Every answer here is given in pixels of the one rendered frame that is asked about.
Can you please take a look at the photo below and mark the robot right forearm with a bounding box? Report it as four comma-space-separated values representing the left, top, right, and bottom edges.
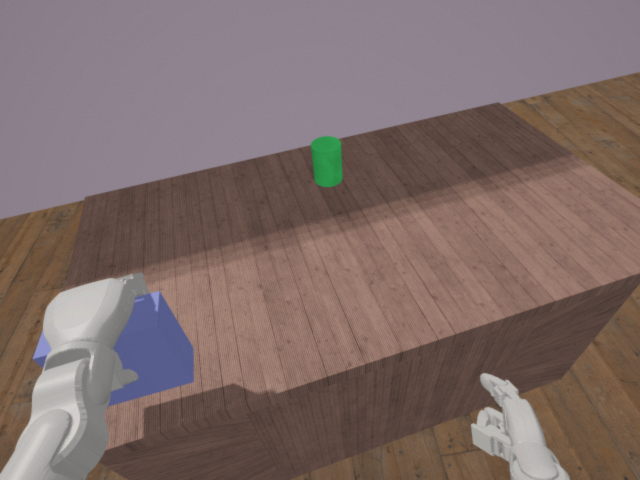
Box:
509, 442, 570, 480

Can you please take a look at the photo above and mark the robot left forearm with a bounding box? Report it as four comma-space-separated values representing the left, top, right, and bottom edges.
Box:
0, 341, 115, 480

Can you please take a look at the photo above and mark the left robot hand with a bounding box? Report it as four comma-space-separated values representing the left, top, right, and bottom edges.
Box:
43, 272, 150, 392

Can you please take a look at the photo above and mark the right robot hand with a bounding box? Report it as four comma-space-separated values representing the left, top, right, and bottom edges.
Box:
471, 373, 547, 462

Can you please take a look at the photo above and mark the table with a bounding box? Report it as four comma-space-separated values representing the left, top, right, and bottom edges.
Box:
65, 102, 640, 480

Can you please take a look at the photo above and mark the sponge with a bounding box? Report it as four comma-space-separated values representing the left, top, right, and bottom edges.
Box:
33, 291, 194, 406

